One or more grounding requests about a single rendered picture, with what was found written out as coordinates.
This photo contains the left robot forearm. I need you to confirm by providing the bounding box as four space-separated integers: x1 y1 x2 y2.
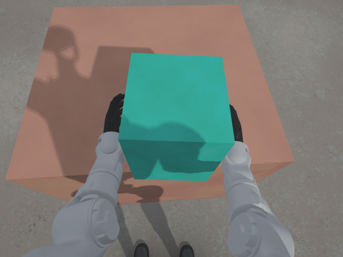
51 132 125 241

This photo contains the right robot forearm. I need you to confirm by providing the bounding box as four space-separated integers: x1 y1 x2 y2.
221 141 282 225

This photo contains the robot left hand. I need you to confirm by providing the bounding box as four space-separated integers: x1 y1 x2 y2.
103 93 125 133

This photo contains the robot right foot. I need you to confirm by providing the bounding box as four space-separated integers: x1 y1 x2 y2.
180 245 194 257

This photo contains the robot right upper arm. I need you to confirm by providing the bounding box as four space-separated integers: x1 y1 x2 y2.
226 212 294 257

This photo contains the carton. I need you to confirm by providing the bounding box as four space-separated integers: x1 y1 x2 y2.
118 53 235 181

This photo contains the robot right hand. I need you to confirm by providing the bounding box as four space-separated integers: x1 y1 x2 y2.
229 105 243 142

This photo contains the robot foot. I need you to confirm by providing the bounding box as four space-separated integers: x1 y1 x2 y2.
134 243 149 257
180 245 194 257

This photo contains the robot left foot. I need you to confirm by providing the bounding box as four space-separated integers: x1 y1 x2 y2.
134 243 149 257

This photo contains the pedestal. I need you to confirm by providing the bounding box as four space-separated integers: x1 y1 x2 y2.
5 5 295 205

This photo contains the robot left upper arm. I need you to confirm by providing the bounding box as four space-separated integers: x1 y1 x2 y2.
22 198 120 257

